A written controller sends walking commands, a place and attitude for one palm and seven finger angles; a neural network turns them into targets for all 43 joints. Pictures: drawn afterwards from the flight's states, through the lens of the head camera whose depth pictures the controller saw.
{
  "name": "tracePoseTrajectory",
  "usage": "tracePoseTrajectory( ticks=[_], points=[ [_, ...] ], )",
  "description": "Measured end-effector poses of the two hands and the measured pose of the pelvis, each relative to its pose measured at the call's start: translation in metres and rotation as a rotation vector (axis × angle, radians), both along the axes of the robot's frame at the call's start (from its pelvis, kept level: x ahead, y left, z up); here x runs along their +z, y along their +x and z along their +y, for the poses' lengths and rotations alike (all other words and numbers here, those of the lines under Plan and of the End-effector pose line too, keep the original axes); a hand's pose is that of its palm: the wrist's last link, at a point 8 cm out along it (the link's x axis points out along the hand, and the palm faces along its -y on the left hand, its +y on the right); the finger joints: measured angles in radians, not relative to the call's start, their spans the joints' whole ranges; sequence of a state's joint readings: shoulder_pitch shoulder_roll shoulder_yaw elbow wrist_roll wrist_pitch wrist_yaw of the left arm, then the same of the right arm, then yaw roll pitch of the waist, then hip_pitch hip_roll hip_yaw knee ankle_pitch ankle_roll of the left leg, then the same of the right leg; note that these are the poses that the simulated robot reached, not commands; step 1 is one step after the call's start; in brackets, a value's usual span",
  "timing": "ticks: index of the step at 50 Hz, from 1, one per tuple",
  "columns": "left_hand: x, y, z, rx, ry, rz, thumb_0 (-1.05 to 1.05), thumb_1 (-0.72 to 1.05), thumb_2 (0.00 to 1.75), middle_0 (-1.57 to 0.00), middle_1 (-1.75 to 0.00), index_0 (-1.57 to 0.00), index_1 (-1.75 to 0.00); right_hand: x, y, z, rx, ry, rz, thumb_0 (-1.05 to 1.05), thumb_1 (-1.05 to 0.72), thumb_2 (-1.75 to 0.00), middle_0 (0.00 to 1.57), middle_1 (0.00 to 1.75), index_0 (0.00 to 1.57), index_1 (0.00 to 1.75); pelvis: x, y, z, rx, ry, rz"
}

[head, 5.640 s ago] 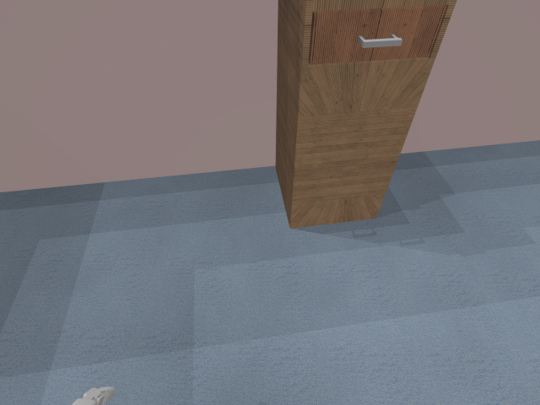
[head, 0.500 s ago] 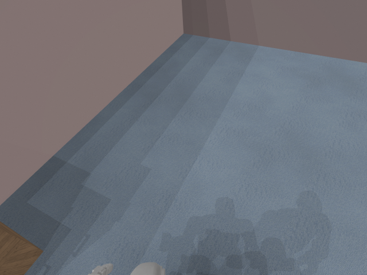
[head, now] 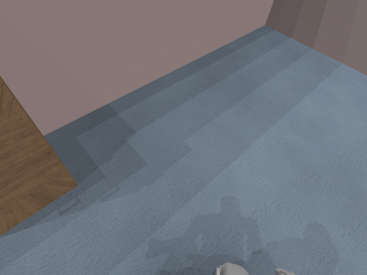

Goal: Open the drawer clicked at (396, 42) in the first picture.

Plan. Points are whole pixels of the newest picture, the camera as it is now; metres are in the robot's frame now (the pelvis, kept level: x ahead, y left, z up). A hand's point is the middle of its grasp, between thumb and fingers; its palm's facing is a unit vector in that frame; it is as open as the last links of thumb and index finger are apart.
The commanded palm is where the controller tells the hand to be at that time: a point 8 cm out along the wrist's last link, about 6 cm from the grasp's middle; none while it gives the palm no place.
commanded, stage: turn to face it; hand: left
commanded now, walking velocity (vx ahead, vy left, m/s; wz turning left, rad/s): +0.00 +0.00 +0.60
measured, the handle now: out of the picture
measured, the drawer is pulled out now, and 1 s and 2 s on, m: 0.00 0.00 0.00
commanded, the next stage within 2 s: take the last steps up to it in 1.32 s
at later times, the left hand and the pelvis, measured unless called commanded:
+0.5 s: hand out of the picture +0.01 +0.18 -0.15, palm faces +0.29 -0.92 -0.25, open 7.4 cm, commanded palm none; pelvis -0.02 -0.03 +0.00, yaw +19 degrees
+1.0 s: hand out of the picture -0.11 +0.26 -0.16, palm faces +0.57 -0.79 -0.24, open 7.4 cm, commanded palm none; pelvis -0.07 +0.03 +0.00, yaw +33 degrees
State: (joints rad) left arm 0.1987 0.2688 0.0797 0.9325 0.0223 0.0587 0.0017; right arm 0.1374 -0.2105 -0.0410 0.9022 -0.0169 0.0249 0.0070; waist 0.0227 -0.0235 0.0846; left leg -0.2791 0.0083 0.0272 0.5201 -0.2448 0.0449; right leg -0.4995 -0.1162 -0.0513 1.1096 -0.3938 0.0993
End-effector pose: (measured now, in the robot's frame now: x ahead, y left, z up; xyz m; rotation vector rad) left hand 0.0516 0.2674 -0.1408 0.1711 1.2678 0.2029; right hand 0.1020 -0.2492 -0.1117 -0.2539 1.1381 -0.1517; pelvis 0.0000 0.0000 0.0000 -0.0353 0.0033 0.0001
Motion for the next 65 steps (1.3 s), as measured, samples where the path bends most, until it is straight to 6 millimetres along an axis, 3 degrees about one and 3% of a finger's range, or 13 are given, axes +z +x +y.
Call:
tracePoseTrajectory(
  ticks=[4,9,14,20,25,29,34,38,45,51,58,65],
  points=[
    [0.009,0.015,-0.005,0.013,0.01,-0.067,0.01,0.91,0.9,-0.2,-0.3,-0.19,-0.3,-0.005,-0.007,0.003,0.013,0.024,0.024,0.0,-0.9,-0.9,0.21,0.3,0.21,0.3,0.001,-0.002,-0.003,0.041,0.008,0.003],
    [0.018,0.031,-0.021,0.021,0.028,-0.144,0.01,0.91,0.9,-0.2,-0.3,-0.19,-0.3,-0.019,-0.02,-0.008,0.019,0.049,0.065,0.0,-0.9,-0.9,0.21,0.3,0.21,0.3,-0.002,-0.007,-0.016,0.097,0.018,0.008],
    [0.026,0.026,-0.042,0.044,0.061,-0.217,0.01,0.91,0.9,-0.2,-0.3,-0.2,-0.3,-0.039,-0.027,-0.031,0.036,0.068,0.106,0.0,-0.9,-0.9,0.21,0.3,0.21,0.3,-0.01,-0.013,-0.035,0.163,0.031,0.003],
    [0.033,-0.017,-0.053,0.128,0.062,-0.185,0.01,0.9,0.9,-0.21,-0.3,-0.2,-0.3,-0.033,-0.018,-0.04,0.106,0.058,0.136,0.0,-0.91,-0.9,0.2,0.3,0.2,0.3,-0.002,-0.017,-0.039,0.255,0.053,-0.016],
    [0.022,-0.061,-0.049,0.214,0.04,-0.135,0.01,0.9,0.9,-0.21,-0.3,-0.2,-0.3,-0.026,-0.003,-0.03,0.188,0.029,0.147,0.0,-0.91,-0.9,0.2,0.3,0.2,0.3,-0.002,-0.024,-0.034,0.328,0.055,-0.021],
    [0.005,-0.104,-0.037,0.296,0.014,-0.082,0.01,0.9,0.9,-0.21,-0.3,-0.2,-0.3,-0.02,0.018,-0.005,0.278,-0.006,0.129,0.0,-0.91,-0.9,0.2,0.3,0.2,0.3,-0.006,-0.033,-0.021,0.382,0.044,-0.017],
    [-0.025,-0.163,-0.01,0.411,-0.015,-0.004,0.01,0.9,0.9,-0.21,-0.3,-0.2,-0.3,-0.015,0.046,0.041,0.395,-0.045,0.035,0.0,-0.91,-0.9,0.2,0.3,0.2,0.3,-0.021,-0.046,0.005,0.44,0.031,-0.011],
    [-0.02,-0.19,0.007,0.461,-0.015,0.046,0.01,0.91,0.9,-0.2,-0.3,-0.2,-0.3,0.001,0.047,0.069,0.444,-0.051,-0.015,0.0,-0.91,-0.9,0.2,0.3,0.2,0.3,-0.011,-0.055,0.016,0.465,-0.001,-0.019],
    [0.003,-0.196,0.026,0.515,0.012,-0.045,0.01,0.91,0.9,-0.2,-0.3,-0.19,-0.3,0.009,0.033,0.098,0.505,-0.033,0.009,0.0,-0.9,-0.9,0.2,0.3,0.21,0.3,0.004,-0.066,0.027,0.537,-0.015,-0.016],
    [0.01,-0.197,0.027,0.546,0.036,-0.084,0.01,0.91,0.9,-0.2,-0.3,-0.19,-0.3,0.003,0.02,0.104,0.522,-0.002,0.035,0.0,-0.9,-0.9,0.21,0.3,0.21,0.3,0.005,-0.07,0.025,0.585,-0.003,-0.011],
    [0.016,-0.191,0.007,0.564,0.047,-0.106,0.01,0.91,0.9,-0.2,-0.3,-0.19,-0.3,-0.012,0.004,0.087,0.531,0.011,0.104,0.0,-0.9,-0.9,0.21,0.3,0.21,0.3,0.003,-0.071,0.01,0.638,0.004,0.0],
    [0.02,-0.191,-0.035,0.602,0.071,-0.125,0.01,0.91,0.9,-0.2,-0.3,-0.2,-0.3,-0.034,0.001,0.053,0.547,0.032,0.173,0.0,-0.9,-0.9,0.2,0.3,0.21,0.3,-0.004,-0.065,-0.02,0.686,0.036,0.018]
  ],
)
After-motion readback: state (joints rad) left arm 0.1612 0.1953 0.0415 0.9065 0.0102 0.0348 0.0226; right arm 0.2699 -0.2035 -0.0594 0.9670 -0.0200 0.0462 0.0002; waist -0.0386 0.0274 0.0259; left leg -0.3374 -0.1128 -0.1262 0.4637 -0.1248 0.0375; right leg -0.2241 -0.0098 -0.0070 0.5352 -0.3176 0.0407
